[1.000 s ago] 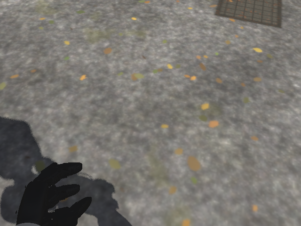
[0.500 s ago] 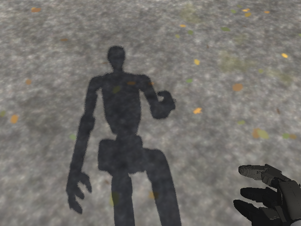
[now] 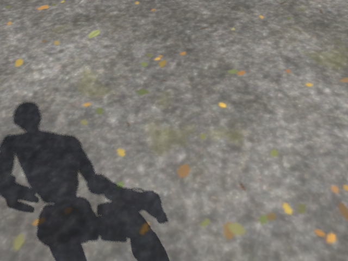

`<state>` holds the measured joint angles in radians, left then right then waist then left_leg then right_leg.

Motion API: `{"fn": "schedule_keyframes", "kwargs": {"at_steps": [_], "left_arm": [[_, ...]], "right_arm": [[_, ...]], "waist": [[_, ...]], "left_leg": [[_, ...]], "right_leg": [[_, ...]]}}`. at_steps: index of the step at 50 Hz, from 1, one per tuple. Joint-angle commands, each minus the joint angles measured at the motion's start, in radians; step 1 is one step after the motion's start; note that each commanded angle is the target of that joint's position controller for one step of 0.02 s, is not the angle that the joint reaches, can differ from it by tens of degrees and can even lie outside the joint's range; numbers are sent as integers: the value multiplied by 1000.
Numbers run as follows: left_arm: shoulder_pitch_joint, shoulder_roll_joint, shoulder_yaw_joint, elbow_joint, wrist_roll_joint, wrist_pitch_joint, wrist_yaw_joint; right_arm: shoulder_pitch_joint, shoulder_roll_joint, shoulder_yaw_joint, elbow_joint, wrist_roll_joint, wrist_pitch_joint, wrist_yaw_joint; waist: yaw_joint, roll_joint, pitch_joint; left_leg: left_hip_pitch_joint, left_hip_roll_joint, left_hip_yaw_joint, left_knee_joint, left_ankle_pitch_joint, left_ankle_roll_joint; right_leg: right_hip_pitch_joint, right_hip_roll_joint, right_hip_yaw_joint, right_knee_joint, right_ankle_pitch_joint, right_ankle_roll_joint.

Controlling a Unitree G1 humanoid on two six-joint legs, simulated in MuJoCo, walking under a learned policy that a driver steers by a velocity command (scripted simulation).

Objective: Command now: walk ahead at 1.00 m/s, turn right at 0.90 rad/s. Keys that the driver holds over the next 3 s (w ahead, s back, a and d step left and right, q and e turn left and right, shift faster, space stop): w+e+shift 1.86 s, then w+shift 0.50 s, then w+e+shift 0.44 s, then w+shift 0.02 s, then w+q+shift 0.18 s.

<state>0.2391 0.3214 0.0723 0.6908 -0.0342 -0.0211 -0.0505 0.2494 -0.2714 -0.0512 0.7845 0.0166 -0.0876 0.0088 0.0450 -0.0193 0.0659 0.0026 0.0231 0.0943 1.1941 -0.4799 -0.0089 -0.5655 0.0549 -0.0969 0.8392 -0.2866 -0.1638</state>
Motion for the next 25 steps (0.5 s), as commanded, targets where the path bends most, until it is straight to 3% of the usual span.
{"fn": "schedule_keyframes", "kwargs": {"at_steps": [1, 2, 3, 4, 6, 9, 11, 12, 14, 16, 17, 18, 19, 20, 21, 22, 23, 24, 25], "left_arm": [[260, 124, 34, -28, 31, -48, -8], [207, 122, 33, -29, 28, -67, -16], [139, 123, 33, -44, 28, -80, -14], [90, 118, 30, -64, 30, -84, -2], [76, 92, 20, -66, 14, -81, 22], [125, 64, 10, -43, -2, -68, 60], [139, 79, 17, -28, -2, -51, 69], [152, 89, 23, -21, -4, -46, 69], [164, 85, 28, -3, -13, -44, 72], [157, 77, 34, 6, -17, -42, 79], [144, 81, 39, 5, -13, -37, 81], [115, 87, 42, -5, 0, -33, 76], [58, 64, 27, -36, 30, -31, 62], [100, -78, -19, -63, 67, -35, 50], [284, -90, -39, -117, -52, -46, 50], [215, 18, -27, -68, -58, -33, 65], [83, 82, -13, -87, -23, -28, 61], [6, 76, -10, -100, 6, -22, 58], [-33, 64, -7, -125, 19, -24, 51]], "right_arm": [[-141, -123, 0, -236, 32, -105, 14], [-161, -110, 0, -235, 21, -103, 2], [-147, -96, 3, -225, -3, -92, -6], [-120, -101, -3, -213, -16, -75, -8], [-123, -109, -11, -207, -24, -49, -18], [-312, -52, 7, -273, -42, -39, -21], [-392, -10, 15, -306, -32, -41, -12], [-412, -15, 10, -317, -20, -45, -7], [-411, -61, -13, -323, 7, -54, -3], [-396, -107, -33, -323, 26, -64, -2], [-347, -136, -49, -314, 31, -69, -3], [-201, -175, -74, -283, 36, -74, -9], [39, -197, -87, -239, 39, -67, -18], [244, -240, -82, -200, 26, -51, -25], [196, -296, -85, -191, -31, -59, 2], [92, -162, -66, -236, -29, -50, 2], [63, -114, -54, -227, -19, -38, -6], [61, -120, -52, -201, -28, -31, -6], [42, -120, -51, -174, -33, -32, -7]], "waist": [[44, -92, -165], [-19, 97, -95], [-65, 127, -63], [-92, 113, -44], [-99, 83, -19], [-21, 44, 37], [26, -18, 25], [47, -35, 6], [54, -72, -21], [33, -102, -22], [-2, -116, -45], [-87, -121, -134], [-214, -119, -294], [-228, 117, -447], [-78, 663, -518], [-126, 404, -352], [-153, 230, -222], [-144, 34, -148], [-118, 22, -90]], "left_leg": [[-837, -77, -248, 391, 42, 96], [-787, -35, -252, 273, 119, 97], [-714, -5, -266, 191, 157, 79], [-652, 18, -279, 137, 179, 54], [-607, 44, -259, -10, 192, 6], [-560, 11, -185, -329, 376, -54], [-477, -35, -148, -533, 513, -72], [-415, -58, -141, -596, 559, -79], [-354, -66, -184, -676, 596, -86], [-363, -50, -220, -731, 552, -72], [-325, -47, -215, -732, 506, -57], [-183, -49, -194, -721, 467, -31], [107, 22, -220, -636, 381, -1], [437, 187, -455, -591, 115, 21], [550, 432, -1150, -903, -361, 204], [423, 377, -1087, -962, -538, 189], [283, 329, -864, -945, -337, 157], [151, 282, -698, -933, -102, 134], [52, 253, -586, -931, 44, 137]], "right_leg": [[760, -286, 997, -649, -426, -222], [604, -268, 951, -648, -405, -186], [470, -233, 878, -612, -300, -183], [378, -180, 782, -608, -204, -180], [296, -121, 640, -624, -67, -171], [197, -42, 489, -616, 123, -136], [166, -5, 449, -593, 116, -87], [157, -9, 465, -591, 87, -72], [217, -28, 523, -547, 22, -52], [342, -62, 574, -473, 74, -32], [394, -77, 586, -413, 191, -19], [425, -59, 562, -262, 375, 8], [330, -35, 502, 9, 437, 47], [97, 29, 420, 374, -158, 58], [-235, 50, 339, 654, -276, 88], [-308, -47, 299, 709, -143, 99], [-308, -64, 248, 687, -70, 103], [-253, -102, 233, 647, -45, 103], [-227, -141, 242, 577, -10, 101]]}}
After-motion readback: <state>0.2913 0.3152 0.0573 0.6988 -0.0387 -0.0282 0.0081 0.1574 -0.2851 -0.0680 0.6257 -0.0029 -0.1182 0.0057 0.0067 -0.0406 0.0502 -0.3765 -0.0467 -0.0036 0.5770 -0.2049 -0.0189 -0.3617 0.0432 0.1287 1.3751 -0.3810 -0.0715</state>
